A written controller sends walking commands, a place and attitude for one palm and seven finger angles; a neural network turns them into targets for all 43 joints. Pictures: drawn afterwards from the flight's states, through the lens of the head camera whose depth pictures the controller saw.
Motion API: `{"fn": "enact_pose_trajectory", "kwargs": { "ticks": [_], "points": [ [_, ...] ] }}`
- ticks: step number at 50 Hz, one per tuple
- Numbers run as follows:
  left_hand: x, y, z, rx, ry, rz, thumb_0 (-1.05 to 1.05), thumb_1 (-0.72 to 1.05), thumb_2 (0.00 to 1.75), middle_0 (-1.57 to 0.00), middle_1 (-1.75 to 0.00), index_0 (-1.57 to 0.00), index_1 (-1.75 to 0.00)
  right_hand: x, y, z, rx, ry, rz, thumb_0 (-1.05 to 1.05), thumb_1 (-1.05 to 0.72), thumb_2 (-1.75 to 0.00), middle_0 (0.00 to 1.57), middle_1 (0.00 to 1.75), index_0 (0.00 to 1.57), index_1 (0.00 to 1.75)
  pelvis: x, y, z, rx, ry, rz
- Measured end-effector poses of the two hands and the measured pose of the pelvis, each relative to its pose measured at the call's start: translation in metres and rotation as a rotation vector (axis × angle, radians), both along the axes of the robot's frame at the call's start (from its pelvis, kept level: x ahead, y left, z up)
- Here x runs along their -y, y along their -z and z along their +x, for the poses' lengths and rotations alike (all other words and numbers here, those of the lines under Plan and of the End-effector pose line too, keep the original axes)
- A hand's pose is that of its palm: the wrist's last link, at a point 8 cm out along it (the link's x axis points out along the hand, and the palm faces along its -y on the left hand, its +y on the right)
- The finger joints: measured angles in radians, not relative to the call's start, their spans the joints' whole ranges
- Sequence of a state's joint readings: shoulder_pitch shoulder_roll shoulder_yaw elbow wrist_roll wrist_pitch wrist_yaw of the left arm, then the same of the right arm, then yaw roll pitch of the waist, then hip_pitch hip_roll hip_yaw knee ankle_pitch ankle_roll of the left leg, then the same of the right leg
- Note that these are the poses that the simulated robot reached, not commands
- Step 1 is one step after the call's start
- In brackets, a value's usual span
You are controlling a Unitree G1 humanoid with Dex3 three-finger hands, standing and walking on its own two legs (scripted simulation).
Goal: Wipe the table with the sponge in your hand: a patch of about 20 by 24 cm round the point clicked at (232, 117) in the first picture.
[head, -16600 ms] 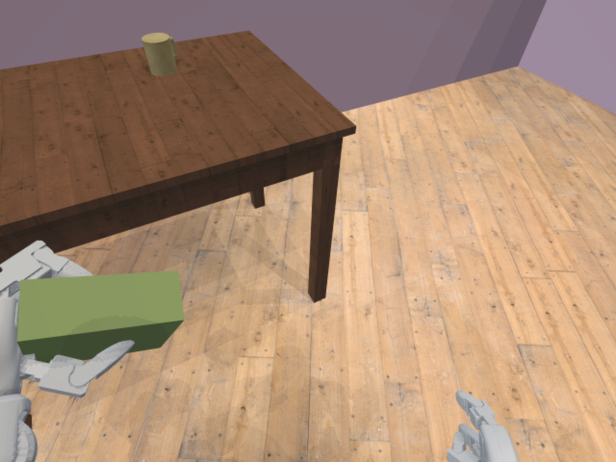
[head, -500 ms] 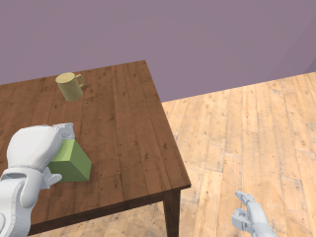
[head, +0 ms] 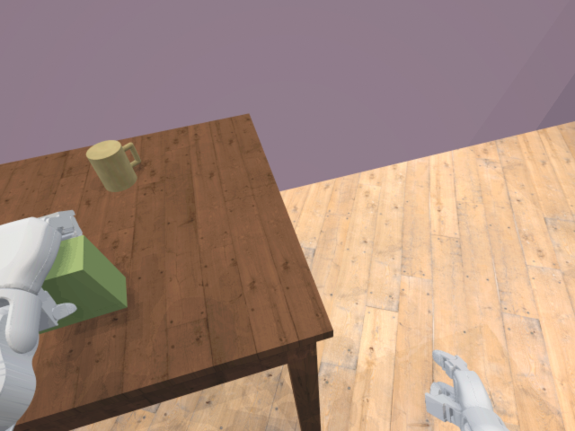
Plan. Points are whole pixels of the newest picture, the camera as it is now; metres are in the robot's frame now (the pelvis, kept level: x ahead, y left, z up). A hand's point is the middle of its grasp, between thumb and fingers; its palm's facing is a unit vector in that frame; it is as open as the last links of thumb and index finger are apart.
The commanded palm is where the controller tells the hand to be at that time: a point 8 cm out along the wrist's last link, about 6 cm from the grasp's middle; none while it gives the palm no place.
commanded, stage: lower the sponge onto the table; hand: left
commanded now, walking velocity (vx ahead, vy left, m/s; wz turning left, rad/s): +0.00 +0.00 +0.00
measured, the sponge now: (69, 293) +0.23 +0.34 +0.10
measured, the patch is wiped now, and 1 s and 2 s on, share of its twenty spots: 0.00 0.05 0.25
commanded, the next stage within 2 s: wipe forward along the first lane in 0.74 s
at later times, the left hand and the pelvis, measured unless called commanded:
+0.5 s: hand (69, 316) +0.20 +0.33 +0.09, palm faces -0.04 -0.10 -0.99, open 9.2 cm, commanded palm +0.18 +0.32 +0.16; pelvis +0.00 +0.01 +0.00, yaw +1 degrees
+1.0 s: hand (78, 308) +0.21 +0.32 +0.09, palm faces +0.01 -0.07 -1.00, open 9.2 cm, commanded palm +0.19 +0.32 +0.14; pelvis +0.00 +0.01 +0.00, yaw +1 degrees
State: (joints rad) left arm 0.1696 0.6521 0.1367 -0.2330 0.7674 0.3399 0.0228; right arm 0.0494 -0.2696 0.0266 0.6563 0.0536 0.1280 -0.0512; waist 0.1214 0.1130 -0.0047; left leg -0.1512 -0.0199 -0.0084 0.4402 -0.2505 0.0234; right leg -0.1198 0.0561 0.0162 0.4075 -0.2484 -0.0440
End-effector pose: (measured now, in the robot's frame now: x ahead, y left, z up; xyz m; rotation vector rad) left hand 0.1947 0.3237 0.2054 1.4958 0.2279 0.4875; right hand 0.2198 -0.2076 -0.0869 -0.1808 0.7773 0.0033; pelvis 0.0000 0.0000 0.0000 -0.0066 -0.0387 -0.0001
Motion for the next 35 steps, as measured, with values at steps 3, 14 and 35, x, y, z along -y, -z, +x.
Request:
{"fn": "enact_pose_trajectory", "kwargs": {
  "ticks": [3, 14, 35],
  "points": [
    [-0.012, 0.018, -0.004, -0.092, -0.104, -0.066, 0.0, -0.46, 1.06, -0.84, -1.44, -0.84, -1.44, 0.003, 0.002, -0.001, 0.003, 0.007, 0.009, 0.01, -0.9, -0.9, 0.2, 0.3, 0.2, 0.3, -0.001, 0.0, -0.002, -0.012, -0.004, 0.002],
    [0.031, 0.032, -0.01, -0.131, 0.188, 0.012, 0.0, -0.45, 1.06, -0.83, -1.45, -0.83, -1.44, 0.0, 0.001, -0.001, 0.011, -0.023, -0.067, 0.01, -0.91, -0.9, 0.2, 0.3, 0.2, 0.3, -0.004, 0.001, -0.001, -0.005, -0.018, -0.002],
    [0.014, 0.059, -0.002, -0.172, 0.107, -0.057, 0.0, -0.45, 1.07, -0.83, -1.44, -0.83, -1.44, -0.015, 0.001, 0.002, -0.006, -0.026, -0.032, 0.01, -0.91, -0.9, 0.2, 0.3, 0.2, 0.3, -0.013, 0.001, 0.001, -0.019, -0.016, -0.003]
  ]
}}
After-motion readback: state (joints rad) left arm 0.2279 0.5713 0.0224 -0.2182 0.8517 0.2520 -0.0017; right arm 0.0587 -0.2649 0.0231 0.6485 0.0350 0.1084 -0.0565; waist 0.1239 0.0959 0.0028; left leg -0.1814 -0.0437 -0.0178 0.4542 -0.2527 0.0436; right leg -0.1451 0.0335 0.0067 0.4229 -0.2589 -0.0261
